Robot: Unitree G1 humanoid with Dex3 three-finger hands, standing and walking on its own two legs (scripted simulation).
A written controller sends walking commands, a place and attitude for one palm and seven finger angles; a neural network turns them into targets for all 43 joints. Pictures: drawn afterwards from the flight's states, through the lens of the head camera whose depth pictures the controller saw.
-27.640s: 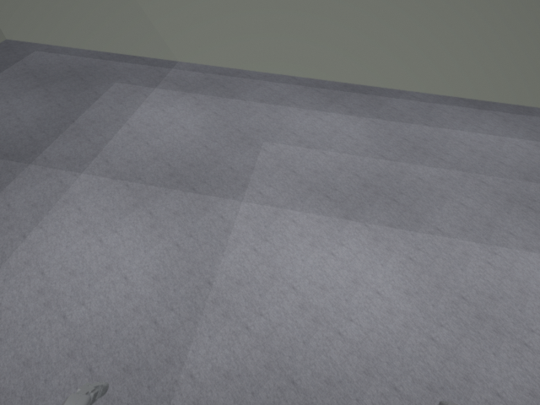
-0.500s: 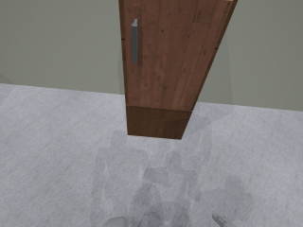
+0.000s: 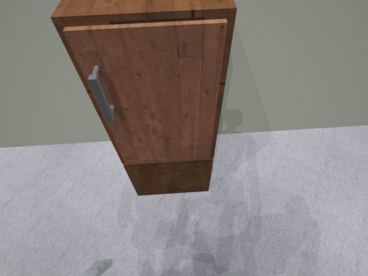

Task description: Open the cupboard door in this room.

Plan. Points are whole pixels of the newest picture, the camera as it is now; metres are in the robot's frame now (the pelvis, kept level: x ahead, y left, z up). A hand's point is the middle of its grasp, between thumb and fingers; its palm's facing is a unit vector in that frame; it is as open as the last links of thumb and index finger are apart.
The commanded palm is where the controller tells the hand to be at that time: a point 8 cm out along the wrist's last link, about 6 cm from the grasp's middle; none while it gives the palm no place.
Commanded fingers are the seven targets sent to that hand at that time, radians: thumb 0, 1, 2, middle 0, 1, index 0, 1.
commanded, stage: come to a stop and stand still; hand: left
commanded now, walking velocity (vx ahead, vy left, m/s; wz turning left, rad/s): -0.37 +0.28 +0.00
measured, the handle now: (103, 95) +0.55 +0.22 +0.05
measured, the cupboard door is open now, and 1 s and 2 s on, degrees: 0 0 0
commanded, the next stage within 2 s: look again from close up in 1.76 s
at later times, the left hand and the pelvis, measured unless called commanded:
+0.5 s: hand out of the picture +0.05 +0.27 -0.19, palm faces +0.09 -0.97 -0.23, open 7.4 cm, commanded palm none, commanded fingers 0.00 0.90 0.90 -0.20 -0.30 -0.20 -0.30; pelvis +0.02 +0.05 +0.00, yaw +1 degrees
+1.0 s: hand out of the picture +0.03 +0.19 -0.15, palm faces +0.01 -0.97 -0.23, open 7.4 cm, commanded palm none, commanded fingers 0.00 0.90 0.90 -0.20 -0.30 -0.20 -0.30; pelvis -0.02 +0.00 +0.01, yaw +0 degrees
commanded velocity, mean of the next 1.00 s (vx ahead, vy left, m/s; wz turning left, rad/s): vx -0.03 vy -0.01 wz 0.00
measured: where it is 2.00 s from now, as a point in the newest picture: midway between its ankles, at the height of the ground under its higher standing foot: outside the picture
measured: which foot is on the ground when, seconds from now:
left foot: up 0.00-0.38, down 0.40-0.96, up 0.98-1.00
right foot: down 0.00-0.42, up 0.44-0.94, down 0.96-1.00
